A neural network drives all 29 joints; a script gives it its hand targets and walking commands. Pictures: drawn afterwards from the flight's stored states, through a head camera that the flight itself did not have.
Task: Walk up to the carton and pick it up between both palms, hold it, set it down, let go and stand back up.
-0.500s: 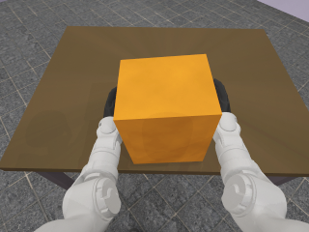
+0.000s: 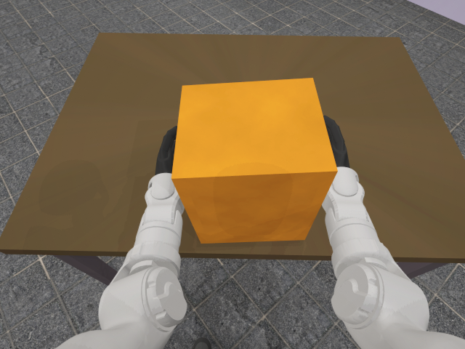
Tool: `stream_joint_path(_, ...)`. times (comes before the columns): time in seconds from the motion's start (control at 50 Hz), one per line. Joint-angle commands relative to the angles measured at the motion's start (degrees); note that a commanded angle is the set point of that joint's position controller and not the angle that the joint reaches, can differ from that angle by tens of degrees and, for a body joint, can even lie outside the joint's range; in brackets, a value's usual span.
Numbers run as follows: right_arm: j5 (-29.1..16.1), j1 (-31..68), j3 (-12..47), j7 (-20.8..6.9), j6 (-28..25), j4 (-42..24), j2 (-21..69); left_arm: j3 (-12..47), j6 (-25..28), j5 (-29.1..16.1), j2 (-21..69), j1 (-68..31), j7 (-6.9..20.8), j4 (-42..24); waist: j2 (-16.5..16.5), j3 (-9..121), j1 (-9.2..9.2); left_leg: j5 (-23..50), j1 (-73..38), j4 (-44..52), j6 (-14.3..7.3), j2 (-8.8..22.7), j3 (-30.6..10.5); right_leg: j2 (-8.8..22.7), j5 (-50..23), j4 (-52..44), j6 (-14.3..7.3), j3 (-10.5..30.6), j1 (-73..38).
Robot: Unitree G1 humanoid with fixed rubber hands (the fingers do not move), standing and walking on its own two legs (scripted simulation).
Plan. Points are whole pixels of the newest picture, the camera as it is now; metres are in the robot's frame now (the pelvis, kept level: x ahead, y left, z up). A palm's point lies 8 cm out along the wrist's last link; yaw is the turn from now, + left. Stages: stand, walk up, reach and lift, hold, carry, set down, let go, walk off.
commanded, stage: set down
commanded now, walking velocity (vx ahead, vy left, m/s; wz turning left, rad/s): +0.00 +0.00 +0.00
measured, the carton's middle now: (250, 171) +0.41 +0.03 +0.04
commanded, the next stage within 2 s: none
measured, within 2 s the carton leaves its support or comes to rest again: rests again in 0.74 s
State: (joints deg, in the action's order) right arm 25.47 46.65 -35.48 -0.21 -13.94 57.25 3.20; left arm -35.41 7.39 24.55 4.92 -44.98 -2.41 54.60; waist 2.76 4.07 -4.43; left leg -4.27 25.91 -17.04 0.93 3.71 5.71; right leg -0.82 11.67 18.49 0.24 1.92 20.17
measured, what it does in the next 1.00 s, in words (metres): stands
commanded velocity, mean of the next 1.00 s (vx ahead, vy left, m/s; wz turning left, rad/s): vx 0.00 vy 0.00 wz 0.00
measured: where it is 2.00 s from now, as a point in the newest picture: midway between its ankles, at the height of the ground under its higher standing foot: outside the picture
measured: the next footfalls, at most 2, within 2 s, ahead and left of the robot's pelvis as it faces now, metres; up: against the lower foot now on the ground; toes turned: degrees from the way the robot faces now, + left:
none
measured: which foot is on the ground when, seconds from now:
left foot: down 0.00-1.00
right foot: down 0.00-1.00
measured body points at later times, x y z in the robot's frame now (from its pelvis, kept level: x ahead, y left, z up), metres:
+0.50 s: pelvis +0.00 +0.01 -0.01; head +0.09 +0.02 +0.43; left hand +0.43 +0.19 +0.02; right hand +0.46 -0.11 +0.04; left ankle +0.03 +0.13 -0.75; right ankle -0.04 -0.12 -0.75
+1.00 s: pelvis -0.01 +0.00 -0.02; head +0.08 +0.01 +0.42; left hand +0.42 +0.23 +0.03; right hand +0.48 -0.11 +0.04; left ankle +0.03 +0.13 -0.75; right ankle -0.04 -0.12 -0.75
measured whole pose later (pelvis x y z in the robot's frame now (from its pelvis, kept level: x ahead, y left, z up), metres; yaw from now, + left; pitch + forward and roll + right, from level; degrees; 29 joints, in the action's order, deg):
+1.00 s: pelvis -0.01 +0.00 -0.02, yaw +1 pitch +25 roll -2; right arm -9.8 55.3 -3.3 3.1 -11.6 72.9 -11.1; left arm -10.2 11.1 -4.5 -9.7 -51.9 -6.6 68.9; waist 0.9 15.7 -5.1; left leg -8.2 47.1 -30.7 1.6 5.3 2.1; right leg -2.3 15.4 29.6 -0.3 -1.2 39.0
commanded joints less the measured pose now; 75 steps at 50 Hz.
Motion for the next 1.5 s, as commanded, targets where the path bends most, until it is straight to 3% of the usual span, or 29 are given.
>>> stream_joint_path(0.0,1.45,26.88,11.97,-3.96,-2.20,-2.87,17.50,8.48,3.59,1.26,11.39,-28.37,1.82,-5.99,0.27,31.09,-2.54,19.51,-22.44,-4.09,-1.08,-2.65,4.61,-0.79,-21.04,0.97,3.13,-5.34,-8.38)
stream_joint_path(0.06,0.63,27.18,12.36,-3.36,-1.81,-2.90,16.46,8.28,3.97,1.11,10.02,-28.50,1.39,-5.42,0.96,30.08,-2.15,18.74,-20.20,-4.29,-1.53,-2.99,4.53,-0.40,-21.84,1.26,3.43,-4.90,-9.29)
stream_joint_path(0.1,-0.30,26.96,12.47,-3.14,-1.62,-3.73,14.74,8.25,3.99,0.58,8.38,-28.09,0.95,-6.65,-1.05,32.24,-3.05,19.49,-20.60,-4.15,-1.40,-2.92,4.79,-0.38,-22.87,1.81,3.39,-4.48,-9.94)
stream_joint_path(0.2,-2.43,27.12,13.26,-1.98,-0.80,-1.35,11.53,8.30,4.52,-0.93,5.06,-28.14,0.08,-3.44,0.47,30.18,-2.30,17.72,-19.23,-5.39,-1.53,-2.88,4.88,-0.42,-18.16,1.38,3.06,-4.66,-6.46)
stream_joint_path(0.28,-5.23,27.90,14.41,-0.90,-0.44,-1.91,6.71,9.72,5.55,-2.97,0.17,-28.88,-1.39,-5.12,-1.25,34.06,-3.36,18.59,-18.29,-6.08,-1.04,-3.24,4.90,-0.56,-19.64,2.63,2.86,-3.82,-7.07)
stream_joint_path(0.4,-14.09,32.53,21.03,1.52,0.34,-0.18,-1.03,14.30,8.10,-11.18,-6.44,-31.34,-3.79,3.72,0.80,36.15,-3.39,17.39,-13.73,-8.86,-1.12,-2.65,3.19,-0.52,-16.47,4.32,2.24,-3.05,-2.98)
stream_joint_path(0.46,-17.58,33.97,23.37,1.96,0.18,2.53,-5.26,17.89,10.01,-15.93,-8.79,-33.78,-4.63,4.69,-1.61,41.63,-3.01,21.47,-17.25,-11.74,0.04,-2.06,2.07,-1.53,-16.16,5.06,1.44,-3.91,2.45)
stream_joint_path(0.58,-25.82,34.69,27.59,2.87,-2.58,6.57,-14.46,21.06,10.51,-20.77,-12.55,-31.05,-5.01,6.39,-3.73,48.95,-2.12,36.20,-25.04,-18.77,2.54,-1.06,-0.66,-3.20,-22.14,6.82,1.11,-5.34,9.21)
stream_joint_path(0.6,-26.75,35.24,27.67,3.22,-3.13,5.25,-16.81,22.04,10.36,-21.75,-14.04,-31.79,-5.12,4.78,-3.09,51.02,-2.11,36.72,-24.89,-18.65,2.51,-1.10,-0.67,-3.62,-24.31,7.20,1.48,-5.45,8.18)
stream_joint_path(0.62,-26.99,35.50,28.30,3.58,-3.08,7.17,-16.30,21.92,10.27,-21.95,-14.00,-30.73,-4.91,7.95,-1.17,48.56,-1.45,34.87,-21.93,-19.09,2.13,-1.36,-1.00,-3.30,-24.77,7.68,1.77,-5.11,8.08)
stream_joint_path(0.72,-30.55,38.33,29.73,4.08,-3.29,8.33,-18.82,23.30,11.10,-25.29,-19.01,-35.98,-5.05,8.22,-0.89,49.75,-0.79,28.01,-15.37,-19.15,1.77,-2.01,-1.43,-2.23,-28.04,10.64,2.46,-3.90,6.25)
stream_joint_path(0.76,-31.14,37.25,29.55,3.88,-3.46,8.19,-20.85,23.24,11.30,-25.59,-21.72,-35.67,-5.31,6.88,-3.15,53.77,-1.05,32.07,-16.60,-20.49,2.21,-1.98,-1.67,-2.31,-30.83,11.74,2.63,-3.75,6.15)
stream_joint_path(0.8,-32.31,38.48,30.64,3.77,-3.55,7.12,-20.55,24.22,11.12,-26.86,-20.82,-34.72,-4.96,7.82,-1.81,53.93,-0.86,31.78,-15.88,-20.84,2.38,-1.94,-2.16,-2.13,-30.64,12.15,3.02,-4.32,7.34)
stream_joint_path(0.84,-33.79,37.73,31.56,3.61,-3.55,6.82,-21.97,24.82,10.57,-27.88,-21.47,-34.91,-4.66,6.13,-3.06,56.03,-1.11,32.78,-17.60,-20.48,2.36,-1.83,-2.21,-2.28,-32.05,12.19,2.95,-4.31,7.00)
stream_joint_path(0.88,-34.75,38.74,31.16,3.81,-3.32,3.67,-25.67,24.26,8.48,-28.04,-23.44,-34.37,-4.76,2.16,-2.84,59.10,-1.20,35.19,-19.13,-20.93,2.81,-2.15,-2.10,-2.61,-36.27,12.69,3.54,-4.54,5.86)
stream_joint_path(0.94,-35.72,37.58,31.92,3.19,-0.93,6.06,-22.21,26.38,6.70,-29.02,-21.39,-34.46,-3.91,3.71,-1.87,52.80,-0.08,28.42,-16.03,-19.15,1.84,-2.27,-2.58,-2.16,-30.09,11.70,3.67,-4.34,7.46)
stream_joint_path(0.96,-36.35,38.50,31.83,3.21,-0.74,1.92,-25.63,25.54,6.05,-30.07,-24.13,-35.40,-4.04,-0.62,-2.24,55.60,-0.95,29.63,-16.96,-18.66,1.82,-2.25,-2.44,-2.49,-31.71,11.75,3.70,-4.12,5.12)
stream_joint_path(0.98,-35.61,40.19,30.64,3.21,0.17,2.35,-25.67,26.45,4.68,-29.93,-23.12,-36.38,-4.02,-0.24,-1.49,54.53,-0.02,28.36,-16.99,-18.56,1.79,-2.34,-2.85,-2.56,-30.20,11.40,3.57,-4.46,6.47)
stream_joint_path(1.06,-39.05,39.15,32.29,2.98,4.55,-3.88,-30.01,27.36,-1.69,-31.97,-26.51,-35.26,-4.14,-7.84,-1.78,56.53,-1.01,27.44,-18.93,-16.31,2.02,-2.42,-2.43,-2.63,-31.78,10.36,4.24,-4.09,2.41)
stream_joint_path(1.12,-42.21,39.73,34.11,2.75,8.74,-6.41,-30.79,30.02,-7.14,-34.54,-26.52,-37.80,-4.10,-12.33,-2.17,53.19,0.07,25.10,-20.47,-14.28,2.00,-2.33,-2.75,-2.78,-29.16,8.04,4.33,-4.57,2.70)
stream_joint_path(1.14,-42.61,38.22,34.80,2.60,10.54,-2.22,-30.08,30.17,-8.60,-34.72,-26.30,-36.66,-3.89,-9.60,-1.79,49.29,-0.62,23.43,-20.36,-13.83,1.84,-1.90,-3.18,-2.78,-26.02,7.03,4.08,-4.40,3.84)
stream_joint_path(1.18,-45.36,42.37,35.05,2.77,12.66,-7.39,-33.96,30.64,-11.53,-36.78,-28.99,-40.47,-4.48,-14.48,-2.61,50.37,-0.34,20.99,-22.01,-12.85,2.13,-2.32,-2.93,-2.66,-24.76,6.06,4.06,-4.72,2.50)
stream_joint_path(1.2,-45.42,41.72,35.68,2.70,14.47,-3.48,-33.32,31.61,-13.45,-36.69,-28.02,-39.22,-4.22,-8.95,-1.91,44.83,-0.28,16.95,-19.83,-12.19,1.54,-2.02,-3.77,-2.79,-19.60,5.18,3.69,-4.24,4.23)
stream_joint_path(1.22,-45.44,43.27,36.08,2.73,16.09,-3.93,-34.15,32.69,-14.90,-37.72,-28.09,-41.32,-4.19,-8.21,-1.52,41.57,0.58,11.61,-18.70,-10.81,1.42,-2.16,-3.14,-2.26,-14.67,4.13,3.48,-4.59,4.84)
stream_joint_path(1.24,-46.35,44.21,35.63,2.62,17.37,-4.72,-34.01,33.16,-15.58,-38.63,-29.01,-43.19,-4.58,-10.74,-2.02,41.45,-0.43,9.34,-18.88,-9.98,1.21,-2.04,-3.46,-2.32,-12.26,3.67,3.23,-4.22,4.37)
stream_joint_path(1.3,-46.25,44.96,35.87,2.19,21.02,-1.24,-33.14,35.43,-17.64,-39.96,-29.41,-45.35,-4.98,-6.59,-1.51,36.48,0.61,2.58,-15.79,-8.90,0.56,-1.94,-4.35,-1.44,-4.47,2.93,2.58,-3.92,5.92)
stream_joint_path(1.36,-46.05,44.65,35.66,1.70,22.87,2.88,-32.87,36.55,-18.85,-39.84,-29.52,-45.06,-5.08,-2.53,-4.19,35.64,0.66,1.37,-16.58,-8.73,0.62,-1.84,-4.69,-0.92,-3.12,2.88,1.91,-3.71,7.20)
stream_joint_path(1.44,-46.00,47.70,34.96,1.21,22.81,4.63,-35.23,35.35,-19.91,-39.11,-31.50,-47.97,-5.11,-3.12,-5.05,37.72,1.20,2.52,-17.04,-8.92,1.16,-1.82,-5.05,-1.47,-3.16,3.25,1.40,-4.46,6.58)
stream_joint_path(1.48,-46.48,43.01,36.41,1.05,21.91,4.54,-34.10,35.64,-20.27,-38.49,-29.03,-42.17,-4.89,-2.16,-4.53,37.30,0.91,6.30,-19.63,-9.31,1.15,-1.77,-5.03,-1.75,-6.49,3.20,1.31,-4.74,5.75)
